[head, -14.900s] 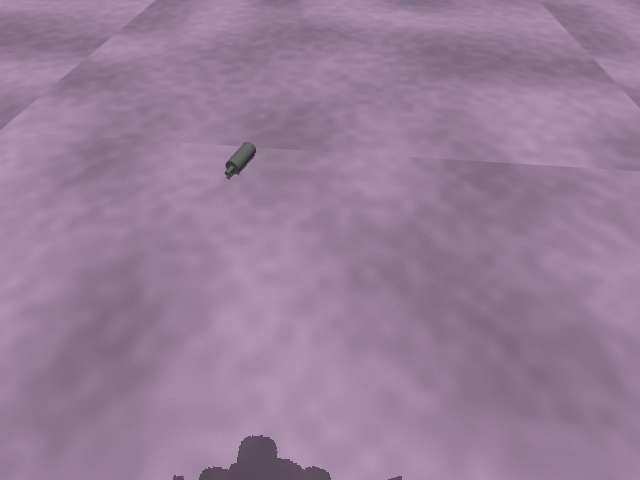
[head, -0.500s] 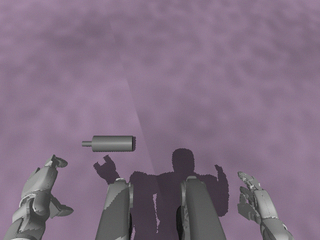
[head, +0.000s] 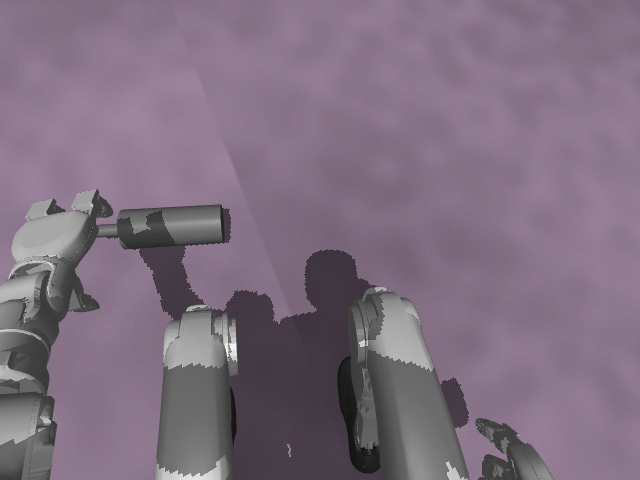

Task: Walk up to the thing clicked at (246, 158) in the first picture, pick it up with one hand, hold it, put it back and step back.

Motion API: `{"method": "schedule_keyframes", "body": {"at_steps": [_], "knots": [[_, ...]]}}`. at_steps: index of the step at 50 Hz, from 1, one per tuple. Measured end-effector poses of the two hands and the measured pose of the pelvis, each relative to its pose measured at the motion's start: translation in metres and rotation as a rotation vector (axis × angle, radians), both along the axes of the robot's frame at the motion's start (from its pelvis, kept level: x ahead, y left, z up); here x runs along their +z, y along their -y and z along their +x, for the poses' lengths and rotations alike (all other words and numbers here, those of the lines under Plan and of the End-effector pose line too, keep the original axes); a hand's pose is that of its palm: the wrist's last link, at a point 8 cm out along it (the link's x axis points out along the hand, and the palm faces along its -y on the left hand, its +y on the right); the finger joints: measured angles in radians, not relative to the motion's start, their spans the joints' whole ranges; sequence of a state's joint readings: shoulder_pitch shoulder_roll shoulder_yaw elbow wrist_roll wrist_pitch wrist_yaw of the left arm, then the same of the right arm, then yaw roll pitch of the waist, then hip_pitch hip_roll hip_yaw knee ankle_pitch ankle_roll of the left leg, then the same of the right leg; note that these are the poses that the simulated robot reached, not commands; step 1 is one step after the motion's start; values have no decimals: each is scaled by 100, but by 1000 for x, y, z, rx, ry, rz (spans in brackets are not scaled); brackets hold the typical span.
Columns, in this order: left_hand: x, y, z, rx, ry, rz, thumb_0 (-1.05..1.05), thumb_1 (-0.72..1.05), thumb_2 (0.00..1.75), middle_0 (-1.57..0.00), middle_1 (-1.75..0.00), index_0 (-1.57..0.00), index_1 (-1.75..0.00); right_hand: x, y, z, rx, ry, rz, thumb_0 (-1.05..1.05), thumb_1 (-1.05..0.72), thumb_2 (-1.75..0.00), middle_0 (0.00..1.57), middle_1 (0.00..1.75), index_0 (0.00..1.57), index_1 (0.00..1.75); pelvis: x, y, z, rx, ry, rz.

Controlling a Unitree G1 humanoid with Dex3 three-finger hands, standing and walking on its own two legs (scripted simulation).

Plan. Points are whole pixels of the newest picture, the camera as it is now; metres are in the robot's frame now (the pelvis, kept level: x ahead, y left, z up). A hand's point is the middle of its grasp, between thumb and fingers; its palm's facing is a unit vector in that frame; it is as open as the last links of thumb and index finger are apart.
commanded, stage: rise first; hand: left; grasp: from above
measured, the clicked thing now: (160, 227) +0.52 +0.24 -0.36
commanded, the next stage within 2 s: none
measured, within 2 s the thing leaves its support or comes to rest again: neither
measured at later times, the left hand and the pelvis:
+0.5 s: hand (100, 243) +0.45 +0.29 -0.20, palm faces -0.47 -0.01 -0.88, open 14.2 cm; pelvis +0.01 +0.01 -0.04, yaw -2 degrees
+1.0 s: hand (115, 235) +0.47 +0.28 -0.23, palm faces -0.47 -0.03 -0.88, open 14.0 cm; pelvis +0.02 +0.01 -0.05, yaw -2 degrees
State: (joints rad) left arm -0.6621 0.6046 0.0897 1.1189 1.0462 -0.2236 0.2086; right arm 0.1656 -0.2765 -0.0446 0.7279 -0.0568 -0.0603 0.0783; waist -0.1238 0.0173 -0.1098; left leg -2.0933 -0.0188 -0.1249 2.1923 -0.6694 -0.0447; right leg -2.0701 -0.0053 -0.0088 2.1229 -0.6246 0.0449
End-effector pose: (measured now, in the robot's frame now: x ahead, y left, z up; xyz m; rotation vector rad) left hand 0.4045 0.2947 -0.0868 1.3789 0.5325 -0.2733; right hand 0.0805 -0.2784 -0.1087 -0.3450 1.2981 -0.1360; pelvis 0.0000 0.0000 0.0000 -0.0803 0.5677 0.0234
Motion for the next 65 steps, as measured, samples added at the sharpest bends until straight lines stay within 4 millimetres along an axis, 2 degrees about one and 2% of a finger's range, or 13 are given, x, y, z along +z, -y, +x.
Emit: {"method": "schedule_keyframes", "body": {"at_steps": [8,17,32,46,65], "knots": [[-26,0,18,-79,22,47,0,-54,104,-7,-99,-7,-100,-10,-1,-14,0,-61,-28,1,-89,-89,20,30,21,30,-20,-5,1,1,-5,-20],[-45,2,39,-136,39,86,0,-54,104,-7,-97,-7,-98,-23,-8,-9,15,-79,-26,1,-90,-89,20,30,21,30,-34,-9,6,-1,-19,-35],[-68,7,54,-167,38,101,0,-51,100,-8,-98,-9,-98,-37,-14,-9,30,-123,-9,1,-90,-90,20,30,21,30,-47,-10,12,-8,-42,-37],[-82,15,67,-151,44,100,0,-51,99,-8,-101,-9,-100,-39,-9,-21,9,-171,-18,1,-91,-90,20,30,21,30,-52,-8,17,-14,-58,-36],[-90,21,72,-151,42,97,0,-53,101,-8,-101,-8,-101,-46,-6,-26,35,-182,-12,1,-91,-90,20,30,21,30,-60,-5,16,-16,-43,-35]]}}
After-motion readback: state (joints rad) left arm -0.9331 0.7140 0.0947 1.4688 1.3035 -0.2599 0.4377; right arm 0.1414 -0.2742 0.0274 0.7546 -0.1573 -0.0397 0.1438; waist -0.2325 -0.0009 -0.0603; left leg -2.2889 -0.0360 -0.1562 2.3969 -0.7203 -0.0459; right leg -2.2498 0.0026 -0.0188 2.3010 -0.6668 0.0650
